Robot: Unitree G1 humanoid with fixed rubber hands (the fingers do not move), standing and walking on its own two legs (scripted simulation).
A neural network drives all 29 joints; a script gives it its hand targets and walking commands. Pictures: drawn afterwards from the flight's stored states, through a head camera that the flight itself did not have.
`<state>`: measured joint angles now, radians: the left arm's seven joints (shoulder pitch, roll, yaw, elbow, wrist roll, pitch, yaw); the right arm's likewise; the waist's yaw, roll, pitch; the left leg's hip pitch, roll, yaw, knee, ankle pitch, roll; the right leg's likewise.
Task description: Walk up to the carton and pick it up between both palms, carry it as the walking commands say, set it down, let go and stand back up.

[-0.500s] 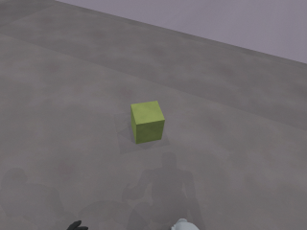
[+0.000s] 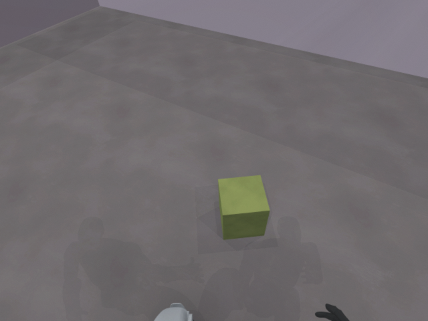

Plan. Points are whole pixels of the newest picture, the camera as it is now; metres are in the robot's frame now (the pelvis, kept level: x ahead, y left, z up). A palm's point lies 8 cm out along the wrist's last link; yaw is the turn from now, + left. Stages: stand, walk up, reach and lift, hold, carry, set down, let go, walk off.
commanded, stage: walk up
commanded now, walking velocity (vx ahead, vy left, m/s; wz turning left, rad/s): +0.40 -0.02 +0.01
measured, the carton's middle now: (241, 208) +0.76 -0.02 -0.66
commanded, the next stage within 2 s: none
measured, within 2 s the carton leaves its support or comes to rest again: neither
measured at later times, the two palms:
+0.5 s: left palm (123, 275) +0.25 +0.25 -0.14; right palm out of the picture +0.11 -0.24 -0.12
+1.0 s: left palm (152, 277) +0.25 +0.19 -0.15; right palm (358, 312) +0.22 -0.26 -0.15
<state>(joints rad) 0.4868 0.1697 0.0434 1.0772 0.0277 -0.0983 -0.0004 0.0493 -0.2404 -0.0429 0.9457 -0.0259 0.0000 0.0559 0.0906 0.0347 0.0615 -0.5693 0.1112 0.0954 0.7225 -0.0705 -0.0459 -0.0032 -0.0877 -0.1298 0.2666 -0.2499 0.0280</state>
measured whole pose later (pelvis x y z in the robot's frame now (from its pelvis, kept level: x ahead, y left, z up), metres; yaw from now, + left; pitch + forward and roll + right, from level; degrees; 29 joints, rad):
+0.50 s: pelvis +0.16 +0.02 +0.00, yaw -1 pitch +0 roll -2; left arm 0.16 0.23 0.06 0.98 0.03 0.03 -0.05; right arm 0.38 -0.20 -0.06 1.01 -0.03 -0.04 -0.01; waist -0.05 -0.02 0.04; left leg -0.19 0.13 0.16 0.37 -0.16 -0.02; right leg -0.44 -0.09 -0.06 0.76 -0.25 0.05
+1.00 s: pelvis +0.21 -0.03 -0.01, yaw -1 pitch -2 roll -1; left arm 0.20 0.15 0.03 1.09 0.01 0.00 0.03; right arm 0.24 -0.16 -0.02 1.07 -0.01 0.00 -0.03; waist -0.01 -0.01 0.04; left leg -0.16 0.04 0.07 0.43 -0.23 0.01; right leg -0.16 -0.02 -0.12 0.38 -0.19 -0.01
